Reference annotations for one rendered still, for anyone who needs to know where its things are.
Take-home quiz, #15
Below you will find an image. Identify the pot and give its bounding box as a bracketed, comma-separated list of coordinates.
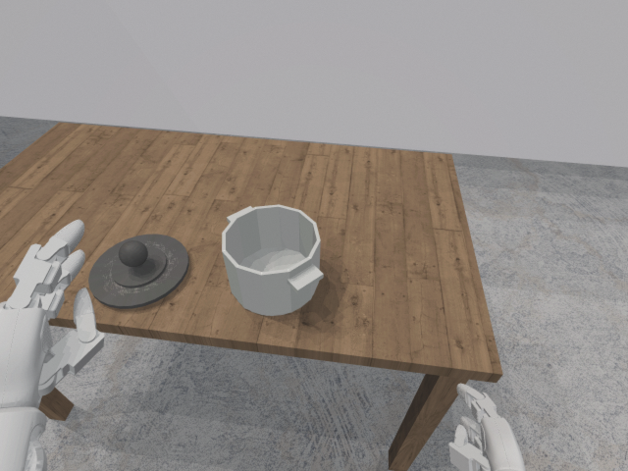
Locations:
[222, 204, 324, 316]

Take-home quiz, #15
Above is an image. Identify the left robot forearm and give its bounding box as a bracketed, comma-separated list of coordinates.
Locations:
[0, 407, 47, 471]

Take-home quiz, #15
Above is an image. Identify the knob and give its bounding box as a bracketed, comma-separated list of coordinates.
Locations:
[119, 240, 148, 267]

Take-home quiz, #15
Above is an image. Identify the left robot hand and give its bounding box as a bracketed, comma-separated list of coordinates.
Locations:
[0, 220, 104, 409]

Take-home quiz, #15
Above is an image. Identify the right robot hand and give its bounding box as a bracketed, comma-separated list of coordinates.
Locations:
[448, 384, 526, 471]

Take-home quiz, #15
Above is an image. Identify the table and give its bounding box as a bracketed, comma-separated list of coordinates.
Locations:
[0, 123, 503, 471]

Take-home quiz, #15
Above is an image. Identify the lid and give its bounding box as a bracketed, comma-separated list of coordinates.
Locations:
[88, 234, 189, 309]

